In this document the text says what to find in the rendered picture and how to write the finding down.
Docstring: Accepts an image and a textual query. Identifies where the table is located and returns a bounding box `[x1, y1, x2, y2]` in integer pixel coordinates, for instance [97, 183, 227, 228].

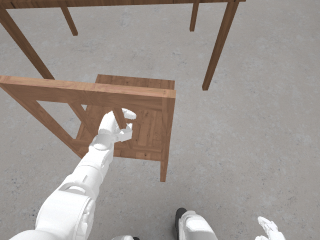
[0, 0, 246, 91]

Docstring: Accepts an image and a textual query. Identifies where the robot right hand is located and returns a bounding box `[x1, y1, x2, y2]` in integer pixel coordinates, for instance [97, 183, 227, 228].
[255, 216, 286, 240]

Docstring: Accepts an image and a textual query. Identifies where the left robot forearm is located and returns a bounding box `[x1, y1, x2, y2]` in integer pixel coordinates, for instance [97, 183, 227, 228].
[35, 133, 115, 229]

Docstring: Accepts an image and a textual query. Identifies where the chair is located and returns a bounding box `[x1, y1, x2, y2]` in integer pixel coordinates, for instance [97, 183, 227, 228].
[0, 74, 176, 182]

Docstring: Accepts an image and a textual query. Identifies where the right robot thigh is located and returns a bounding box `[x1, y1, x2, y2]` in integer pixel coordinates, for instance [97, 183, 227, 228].
[178, 214, 218, 240]

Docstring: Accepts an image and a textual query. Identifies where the robot left hand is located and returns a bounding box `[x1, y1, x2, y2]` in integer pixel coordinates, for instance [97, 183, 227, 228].
[98, 108, 137, 143]

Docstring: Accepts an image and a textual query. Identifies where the robot left upper arm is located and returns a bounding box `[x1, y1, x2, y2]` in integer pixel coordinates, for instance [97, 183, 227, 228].
[9, 190, 96, 240]

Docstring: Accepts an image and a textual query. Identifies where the right robot shin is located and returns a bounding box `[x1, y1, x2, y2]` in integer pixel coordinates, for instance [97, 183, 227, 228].
[182, 210, 196, 217]

